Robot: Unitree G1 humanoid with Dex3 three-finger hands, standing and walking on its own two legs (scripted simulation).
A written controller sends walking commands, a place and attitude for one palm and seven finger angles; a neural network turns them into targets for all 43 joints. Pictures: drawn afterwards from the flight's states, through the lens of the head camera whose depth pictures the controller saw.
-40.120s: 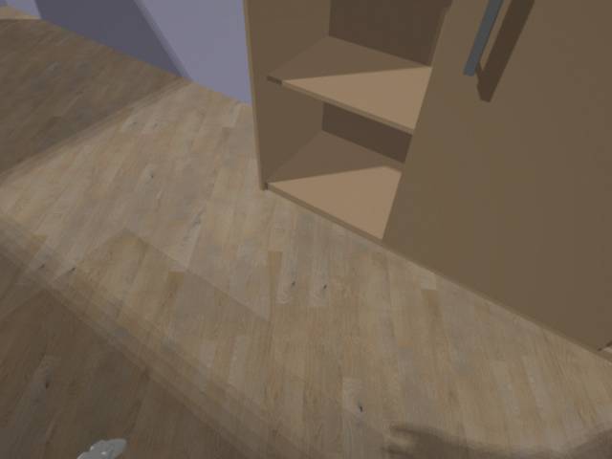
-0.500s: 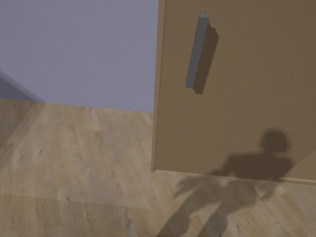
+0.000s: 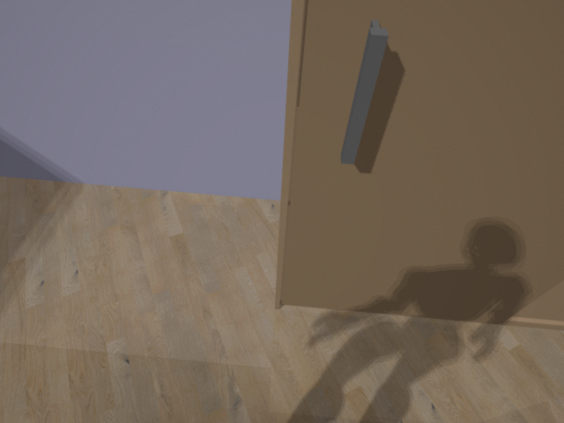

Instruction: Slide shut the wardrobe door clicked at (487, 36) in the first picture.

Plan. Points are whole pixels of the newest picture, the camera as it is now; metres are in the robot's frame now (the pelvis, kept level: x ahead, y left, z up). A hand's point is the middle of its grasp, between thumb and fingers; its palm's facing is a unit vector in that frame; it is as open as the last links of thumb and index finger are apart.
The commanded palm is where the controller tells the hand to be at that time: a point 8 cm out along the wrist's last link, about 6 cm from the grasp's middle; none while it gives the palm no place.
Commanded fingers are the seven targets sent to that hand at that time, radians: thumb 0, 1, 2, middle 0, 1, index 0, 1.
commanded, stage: look to check the result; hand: right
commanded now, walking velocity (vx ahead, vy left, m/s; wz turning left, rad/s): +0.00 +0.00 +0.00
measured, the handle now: (359, 99) +0.58 -0.08 +0.16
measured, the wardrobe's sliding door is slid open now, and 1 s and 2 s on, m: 0.00 0.00 0.00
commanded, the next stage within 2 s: stand and wait in 0.20 s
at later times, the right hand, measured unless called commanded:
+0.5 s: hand out of the picture +0.09 -0.22 -0.16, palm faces -0.03 +0.95 -0.31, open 7.4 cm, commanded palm none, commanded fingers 0.00 -0.90 -0.90 0.20 0.30 0.20 0.30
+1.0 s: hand out of the picture +0.07 -0.22 -0.16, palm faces -0.03 +0.95 -0.30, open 7.4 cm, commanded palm none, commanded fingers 0.00 -0.90 -0.90 0.20 0.30 0.20 0.30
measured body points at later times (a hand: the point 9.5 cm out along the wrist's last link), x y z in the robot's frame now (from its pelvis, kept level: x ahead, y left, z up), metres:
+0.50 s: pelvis +0.01 +0.01 +0.00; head +0.03 +0.02 +0.45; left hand +0.08 +0.29 -0.15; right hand +0.09 -0.27 -0.14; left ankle -0.04 +0.11 -0.75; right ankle +0.00 -0.12 -0.75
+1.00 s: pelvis +0.01 +0.01 +0.00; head +0.02 +0.02 +0.45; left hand +0.07 +0.29 -0.15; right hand +0.08 -0.27 -0.14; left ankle -0.04 +0.11 -0.75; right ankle +0.00 -0.12 -0.75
